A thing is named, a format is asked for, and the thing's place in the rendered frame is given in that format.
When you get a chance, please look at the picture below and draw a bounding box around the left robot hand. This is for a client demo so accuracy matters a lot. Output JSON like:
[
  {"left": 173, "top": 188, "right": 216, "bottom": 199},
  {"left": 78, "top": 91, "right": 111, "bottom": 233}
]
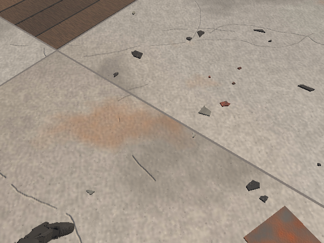
[{"left": 17, "top": 222, "right": 74, "bottom": 243}]

